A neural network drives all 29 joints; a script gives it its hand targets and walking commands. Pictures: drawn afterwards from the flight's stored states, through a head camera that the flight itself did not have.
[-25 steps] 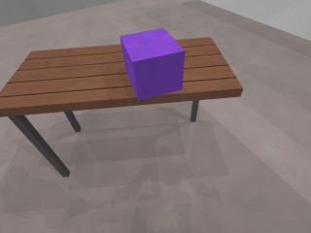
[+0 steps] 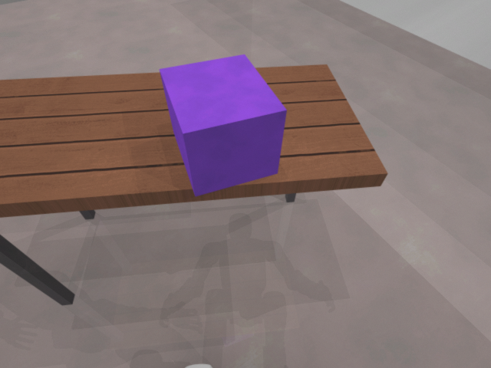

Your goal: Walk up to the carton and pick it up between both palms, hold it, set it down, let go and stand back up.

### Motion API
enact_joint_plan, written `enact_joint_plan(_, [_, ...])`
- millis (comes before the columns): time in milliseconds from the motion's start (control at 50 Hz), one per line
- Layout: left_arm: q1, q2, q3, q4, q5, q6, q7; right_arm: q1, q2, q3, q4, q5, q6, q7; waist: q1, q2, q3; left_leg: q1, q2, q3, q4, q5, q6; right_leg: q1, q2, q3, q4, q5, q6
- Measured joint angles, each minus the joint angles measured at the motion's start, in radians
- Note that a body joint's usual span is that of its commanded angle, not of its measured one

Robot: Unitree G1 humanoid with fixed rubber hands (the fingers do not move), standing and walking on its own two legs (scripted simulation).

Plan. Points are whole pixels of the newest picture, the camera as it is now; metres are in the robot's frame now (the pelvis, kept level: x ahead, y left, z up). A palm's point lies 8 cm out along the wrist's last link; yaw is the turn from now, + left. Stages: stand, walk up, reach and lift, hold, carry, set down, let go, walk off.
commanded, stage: walk up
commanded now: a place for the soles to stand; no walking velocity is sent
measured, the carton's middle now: (220, 123) +0.60 +0.07 +0.04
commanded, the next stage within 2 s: none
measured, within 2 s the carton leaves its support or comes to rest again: neither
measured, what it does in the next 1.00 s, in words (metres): steps on the spot: right foot, then left foot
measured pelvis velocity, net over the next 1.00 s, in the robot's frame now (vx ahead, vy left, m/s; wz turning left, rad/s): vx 0.07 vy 0.04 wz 0.01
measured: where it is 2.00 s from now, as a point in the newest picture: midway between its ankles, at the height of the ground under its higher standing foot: outside the picture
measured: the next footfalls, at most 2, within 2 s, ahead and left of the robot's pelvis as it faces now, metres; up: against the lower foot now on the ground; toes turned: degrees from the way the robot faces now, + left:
right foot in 0.26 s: +0.16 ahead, -0.14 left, +0.00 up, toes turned -2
left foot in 0.74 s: +0.14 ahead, +0.15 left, +0.00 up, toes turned +2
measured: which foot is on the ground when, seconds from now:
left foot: down 0.00-0.30, up 0.32-0.72, down 0.74-1.00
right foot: down 0.00-0.00, up 0.02-0.24, down 0.26-0.76, up 0.78-1.00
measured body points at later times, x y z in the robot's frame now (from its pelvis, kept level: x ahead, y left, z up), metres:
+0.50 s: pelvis +0.11 -0.03 +0.01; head +0.14 -0.06 +0.45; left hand +0.18 +0.30 -0.09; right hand +0.16 -0.35 -0.14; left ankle +0.06 +0.13 -0.69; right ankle +0.12 -0.14 -0.73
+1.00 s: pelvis +0.07 +0.04 +0.01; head +0.11 +0.06 +0.45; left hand +0.14 +0.37 -0.12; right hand +0.15 -0.28 -0.10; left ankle +0.10 +0.15 -0.73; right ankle +0.06 -0.10 -0.70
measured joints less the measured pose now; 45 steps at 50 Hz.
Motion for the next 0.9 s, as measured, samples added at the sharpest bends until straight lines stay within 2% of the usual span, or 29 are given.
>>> enact_joint_plan(40, [-0.010, 0.000, 0.000, -0.002, 0.000, 0.012, 0.000, 0.010, 0.012, 0.000, 0.000, 0.000, -0.001, -0.007, -0.001, -0.019, -0.006, 0.030, -0.002, 0.006, 0.025, -0.030, -0.020, -0.064, -0.004, -0.001, 0.191, -0.022, 0.000])
enact_joint_plan(100, [-0.024, 0.001, 0.000, -0.013, 0.000, 0.022, 0.000, 0.021, 0.012, 0.000, 0.000, 0.000, 0.004, -0.009, 0.001, -0.019, -0.027, 0.071, 0.007, 0.006, 0.004, -0.102, 0.003, -0.182, -0.006, 0.001, 0.371, -0.052, 0.000])
enact_joint_plan(140, [-0.031, 0.003, 0.000, -0.016, 0.000, 0.021, 0.000, 0.021, 0.012, 0.000, -0.001, 0.000, 0.006, -0.009, 0.002, -0.020, -0.025, 0.098, 0.011, 0.008, -0.025, -0.103, 0.012, -0.229, -0.027, 0.003, 0.349, -0.053, 0.000])
enact_joint_plan(220, [-0.039, 0.004, 0.000, -0.016, 0.000, 0.011, 0.005, 0.021, 0.013, 0.001, -0.001, 0.000, 0.008, -0.009, 0.003, -0.024, -0.014, 0.120, 0.010, 0.009, -0.028, -0.119, -0.019, -0.257, -0.071, 0.004, 0.161, -0.039, 0.000])
enact_joint_plan(260, [-0.041, 0.004, 0.000, -0.016, 0.000, -0.002, 0.014, 0.016, 0.013, 0.001, -0.004, 0.000, 0.016, -0.012, 0.004, -0.022, 0.000, 0.120, 0.010, 0.009, 0.009, -0.149, -0.034, -0.233, -0.077, 0.004, 0.025, 0.090, 0.000])
enact_joint_plan(280, [-0.042, 0.002, 0.000, -0.010, 0.000, -0.008, 0.019, 0.012, 0.013, 0.000, -0.005, 0.000, 0.024, -0.014, 0.002, -0.015, 0.010, 0.120, 0.012, 0.008, 0.042, -0.174, -0.044, -0.221, -0.076, 0.002, 0.002, 0.188, 0.006])
enact_joint_plan(300, [-0.044, -0.003, 0.000, 0.004, 0.000, -0.011, 0.022, 0.007, 0.013, 0.000, -0.005, 0.000, 0.035, -0.014, 0.002, -0.002, 0.016, 0.121, 0.017, 0.007, 0.075, -0.192, -0.043, -0.218, -0.072, 0.001, 0.023, 0.203, 0.021])
enact_joint_plan(340, [-0.047, -0.011, 0.000, 0.023, 0.000, -0.008, 0.026, 0.003, 0.017, 0.001, -0.005, 0.000, 0.053, -0.015, 0.003, 0.021, 0.012, 0.118, 0.016, 0.008, 0.125, -0.248, -0.027, -0.197, -0.069, 0.002, 0.031, 0.157, 0.038])
enact_joint_plan(380, [-0.059, -0.011, 0.000, 0.025, 0.000, -0.007, 0.032, -0.002, 0.017, 0.000, -0.006, 0.000, 0.067, -0.016, 0.003, 0.037, 0.011, 0.108, 0.008, 0.008, 0.193, -0.331, -0.017, -0.177, -0.072, 0.002, 0.012, 0.133, 0.039])
enact_joint_plan(440, [-0.094, -0.010, 0.000, 0.023, 0.000, -0.010, 0.045, -0.009, 0.017, 0.000, -0.006, 0.000, 0.077, -0.017, 0.002, 0.047, 0.020, 0.098, 0.004, 0.007, 0.248, -0.361, -0.006, -0.174, -0.082, 0.002, -0.001, 0.134, 0.039])
enact_joint_plan(680, [-0.128, -0.010, 0.000, 0.007, 0.000, -0.008, 0.077, -0.070, 0.016, 0.000, -0.006, 0.000, 0.101, -0.017, 0.002, 0.041, 0.084, 0.078, 0.004, 0.007, 0.262, -0.363, -0.004, -0.173, -0.094, 0.001, 0.024, 0.135, 0.040])
enact_joint_plan(720, [-0.136, -0.007, 0.000, 0.007, 0.000, -0.001, 0.077, -0.070, 0.016, 0.001, -0.007, 0.000, 0.103, -0.013, 0.001, 0.033, 0.082, 0.080, 0.004, 0.005, 0.213, -0.339, -0.002, -0.188, -0.099, 0.000, 0.044, 0.131, 0.043])
enact_joint_plan(740, [-0.146, -0.005, 0.000, 0.006, 0.000, 0.006, 0.077, -0.070, 0.015, 0.001, -0.007, 0.000, 0.103, -0.012, 0.000, 0.028, 0.082, 0.088, 0.004, 0.005, 0.154, -0.303, -0.002, -0.204, -0.103, 0.000, 0.067, 0.124, 0.045])
enact_joint_plan(760, [-0.161, -0.003, 0.000, 0.006, 0.000, 0.015, 0.077, -0.070, 0.017, 0.001, -0.007, 0.000, 0.102, -0.011, 0.001, 0.016, 0.093, 0.089, -0.004, 0.008, 0.134, -0.215, -0.007, -0.212, -0.113, 0.002, 0.093, 0.115, 0.046])
enact_joint_plan(780, [-0.174, -0.003, 0.000, 0.007, 0.000, 0.024, 0.077, -0.070, 0.023, 0.001, -0.006, 0.000, 0.102, -0.010, 0.001, 0.002, 0.104, 0.090, -0.014, 0.010, 0.140, -0.183, -0.010, -0.217, -0.120, 0.001, 0.130, 0.086, 0.046])
enact_joint_plan(840, [-0.181, -0.002, 0.000, 0.008, 0.000, 0.046, 0.077, -0.068, 0.030, 0.000, -0.007, 0.000, 0.102, -0.004, 0.000, -0.006, 0.085, 0.090, -0.013, 0.008, 0.104, -0.174, -0.006, -0.259, -0.087, -0.001, 0.265, -0.041, 0.046])
enact_joint_plan(900, [-0.180, -0.001, -0.001, 0.015, 0.000, 0.053, 0.074, -0.068, 0.024, 0.001, -0.009, 0.000, 0.097, -0.004, 0.002, 0.001, 0.074, 0.088, -0.012, 0.009, 0.052, -0.145, 0.010, -0.266, -0.060, 0.001, 0.346, -0.060, 0.046])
